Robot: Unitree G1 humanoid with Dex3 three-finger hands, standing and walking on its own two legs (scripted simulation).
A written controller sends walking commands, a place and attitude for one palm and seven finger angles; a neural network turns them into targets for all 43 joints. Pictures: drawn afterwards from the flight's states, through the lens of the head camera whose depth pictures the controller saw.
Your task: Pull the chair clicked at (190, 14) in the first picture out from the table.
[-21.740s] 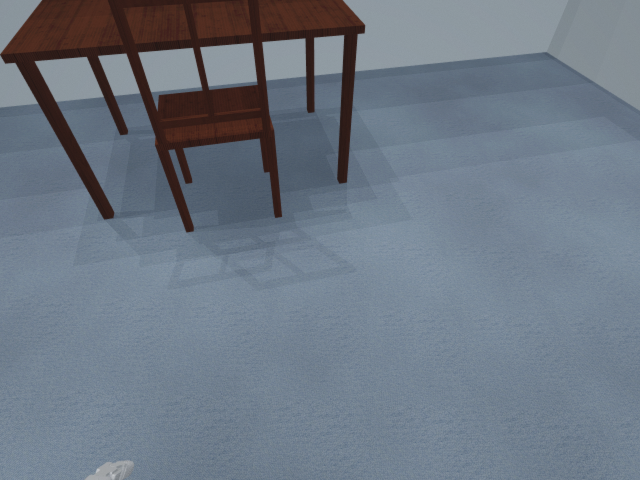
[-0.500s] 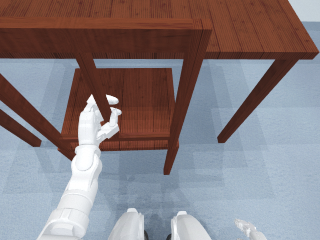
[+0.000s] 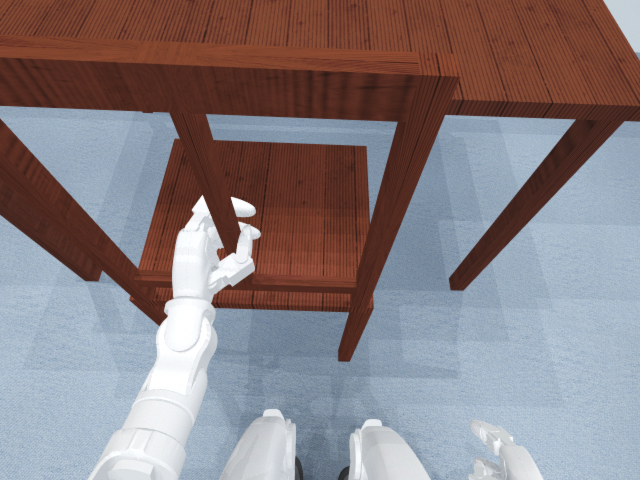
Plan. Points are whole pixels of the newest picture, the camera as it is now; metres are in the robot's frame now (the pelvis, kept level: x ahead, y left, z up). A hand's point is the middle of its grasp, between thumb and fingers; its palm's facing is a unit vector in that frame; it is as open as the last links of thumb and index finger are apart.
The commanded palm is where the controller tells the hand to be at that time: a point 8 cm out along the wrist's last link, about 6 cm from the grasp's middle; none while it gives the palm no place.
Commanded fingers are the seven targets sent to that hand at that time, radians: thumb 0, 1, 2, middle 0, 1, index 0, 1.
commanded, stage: step backward, pulling the chair out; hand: left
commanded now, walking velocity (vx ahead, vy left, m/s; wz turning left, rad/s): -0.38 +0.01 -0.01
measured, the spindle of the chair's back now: (225, 219) +0.41 +0.13 +0.06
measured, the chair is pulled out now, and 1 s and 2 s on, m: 0.05 0.14 0.24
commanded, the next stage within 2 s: none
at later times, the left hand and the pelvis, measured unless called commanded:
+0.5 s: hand (237, 260) +0.36 +0.11 +0.04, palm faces -0.09 -0.99 -0.12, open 5.3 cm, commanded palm +0.34 +0.16 +0.04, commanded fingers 0.00 0.90 0.90 -0.50 -1.45 -0.50 -1.45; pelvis +0.01 +0.02 +0.10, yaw -3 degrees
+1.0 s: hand (236, 316) +0.30 +0.10 +0.04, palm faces -0.08 -0.99 -0.13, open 5.3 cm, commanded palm +0.29 +0.16 +0.05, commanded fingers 0.00 0.90 0.90 -0.50 -1.45 -0.50 -1.45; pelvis -0.04 +0.00 +0.11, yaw -1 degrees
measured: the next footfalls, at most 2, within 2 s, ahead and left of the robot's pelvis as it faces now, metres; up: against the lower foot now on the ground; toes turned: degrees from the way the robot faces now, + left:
left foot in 1.72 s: -0.17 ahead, +0.23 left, +0.00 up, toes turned +5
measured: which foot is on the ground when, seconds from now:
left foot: down 0.00-1.00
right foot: down 0.00-1.00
